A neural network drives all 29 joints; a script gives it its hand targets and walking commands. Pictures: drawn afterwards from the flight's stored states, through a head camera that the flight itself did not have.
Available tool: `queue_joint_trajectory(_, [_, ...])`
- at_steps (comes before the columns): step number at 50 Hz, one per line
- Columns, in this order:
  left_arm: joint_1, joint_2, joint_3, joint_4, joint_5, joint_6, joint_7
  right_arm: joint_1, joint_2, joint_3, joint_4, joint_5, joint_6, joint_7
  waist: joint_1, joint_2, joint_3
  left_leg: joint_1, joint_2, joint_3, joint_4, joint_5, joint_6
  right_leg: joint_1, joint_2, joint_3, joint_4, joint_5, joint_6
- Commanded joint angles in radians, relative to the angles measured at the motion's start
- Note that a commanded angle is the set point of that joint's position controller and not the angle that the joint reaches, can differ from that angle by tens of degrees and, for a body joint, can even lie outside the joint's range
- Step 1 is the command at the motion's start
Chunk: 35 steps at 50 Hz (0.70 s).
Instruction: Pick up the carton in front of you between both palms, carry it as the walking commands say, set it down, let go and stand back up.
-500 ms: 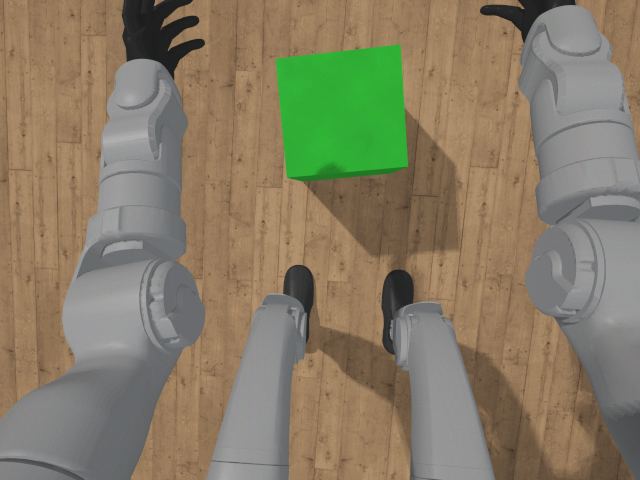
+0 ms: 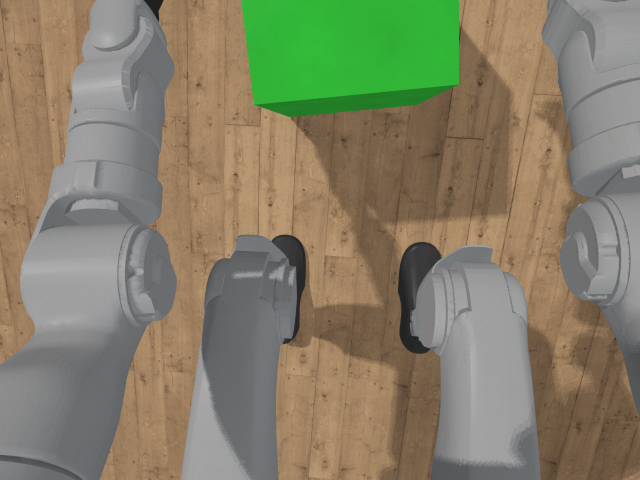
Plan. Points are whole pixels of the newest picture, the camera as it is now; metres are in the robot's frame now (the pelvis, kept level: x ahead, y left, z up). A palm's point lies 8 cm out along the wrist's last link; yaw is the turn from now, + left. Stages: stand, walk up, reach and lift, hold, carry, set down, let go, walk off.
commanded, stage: reach and lift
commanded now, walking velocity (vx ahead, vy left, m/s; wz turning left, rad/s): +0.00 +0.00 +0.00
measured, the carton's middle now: (347, 22) +0.56 +0.02 -0.32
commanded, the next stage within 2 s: none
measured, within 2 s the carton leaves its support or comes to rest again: leaves its support in 1.18 s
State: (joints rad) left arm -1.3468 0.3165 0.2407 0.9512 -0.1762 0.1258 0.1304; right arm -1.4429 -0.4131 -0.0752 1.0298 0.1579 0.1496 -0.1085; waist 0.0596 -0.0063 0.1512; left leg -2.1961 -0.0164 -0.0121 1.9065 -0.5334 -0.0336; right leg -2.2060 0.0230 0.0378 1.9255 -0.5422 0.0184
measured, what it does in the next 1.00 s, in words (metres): lowers itself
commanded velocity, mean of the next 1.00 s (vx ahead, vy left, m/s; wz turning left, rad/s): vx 0.00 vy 0.00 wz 0.00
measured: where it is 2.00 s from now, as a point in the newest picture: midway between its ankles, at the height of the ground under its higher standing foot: (349, 311)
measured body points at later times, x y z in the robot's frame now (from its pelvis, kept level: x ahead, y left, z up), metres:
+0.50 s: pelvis +0.00 +0.00 -0.08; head +0.38 +0.00 +0.14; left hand +0.57 +0.19 -0.26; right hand +0.59 -0.17 -0.26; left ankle +0.10 +0.13 -0.41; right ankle +0.10 -0.12 -0.41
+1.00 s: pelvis -0.01 +0.00 -0.08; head +0.37 +0.00 +0.15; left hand +0.56 +0.17 -0.25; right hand +0.58 -0.13 -0.25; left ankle +0.10 +0.13 -0.41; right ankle +0.10 -0.12 -0.41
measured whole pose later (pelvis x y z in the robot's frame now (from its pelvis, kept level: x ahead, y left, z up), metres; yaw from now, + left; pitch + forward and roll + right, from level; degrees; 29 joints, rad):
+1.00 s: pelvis -0.01 +0.00 -0.08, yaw -1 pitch +34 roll +1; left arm -1.58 0.28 0.26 1.09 -0.09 0.14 0.09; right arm -1.66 -0.34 -0.14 1.19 0.07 0.14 -0.08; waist 0.05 0.00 0.48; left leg -2.23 -0.02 -0.02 2.21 -0.58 -0.04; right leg -2.23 0.03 0.04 2.23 -0.59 0.02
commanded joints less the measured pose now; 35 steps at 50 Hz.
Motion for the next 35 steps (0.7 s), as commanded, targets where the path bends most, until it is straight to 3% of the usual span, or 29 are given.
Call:
queue_joint_trajectory(1, [-0.338, 0.16, -0.01, -0.052, -0.022, -0.001, 0.006, -0.406, -0.12, 0.02, -0.06, 0.032, -0.003, -0.001, 0.045, -0.096, -1.267, 0.583, -0.017, 0.094, -0.091, 0.265, -0.015, 0.738, 0.017, -0.059, -0.078, 0.241, 0.007])
queue_joint_trajectory(5, [-0.396, 0.153, -0.016, 0.055, -0.014, -0.015, -0.002, -0.44, -0.13, 0.018, 0.06, 0.028, -0.017, 0.012, 0.035, -0.072, -1.09, 0.528, -0.001, 0.082, -0.029, 0.198, -0.014, 0.618, 0.005, -0.05, -0.032, 0.162, 0.005])
queue_joint_trajectory(10, [-0.456, 0.162, -0.026, 0.127, -0.006, -0.047, -0.013, -0.477, -0.145, 0.017, 0.137, 0.021, -0.049, 0.025, 0.028, -0.047, -0.968, 0.513, 0.006, 0.067, 0.046, 0.22, -0.018, 0.548, 0.001, -0.041, 0.039, 0.178, 0.008])
queue_joint_trajectory(17, [-0.541, 0.205, -0.082, 0.076, -0.058, -0.085, 0.0, -0.557, -0.174, 0.072, 0.055, 0.073, -0.087, 0.01, 0.021, -0.072, -1.104, 0.585, -0.005, 0.061, 0.129, 0.366, -0.012, 0.637, 0.003, -0.054, 0.145, 0.338, 0.015])
queue_joint_trajectory(23, [-0.466, 0.182, -0.106, 0.086, -0.072, -0.088, 0.008, -0.494, -0.133, 0.093, 0.012, 0.1, -0.09, 0.004, 0.035, -0.053, -1.174, 0.686, -0.021, 0.062, 0.162, 0.484, -0.006, 0.652, 0.02, -0.069, 0.171, 0.418, 0.016])
queue_joint_trajectory(28, [-0.402, 0.137, -0.081, 0.154, -0.044, -0.081, -0.001, -0.412, -0.095, 0.059, 0.1, 0.064, -0.082, 0.013, 0.027, -0.055, -0.98, 0.554, -0.022, 0.062, 0.139, 0.368, -0.011, 0.55, 0.02, -0.063, 0.144, 0.314, 0.017])
queue_joint_trajectory(35, [-0.476, 0.093, -0.092, 0.12, -0.025, -0.086, -0.016, -0.459, -0.064, 0.039, 0.107, 0.034, -0.092, 0.016, 0.004, -0.031, -0.937, 0.527, -0.023, 0.058, 0.125, 0.314, -0.014, 0.53, 0.022, -0.059, 0.124, 0.277, 0.011])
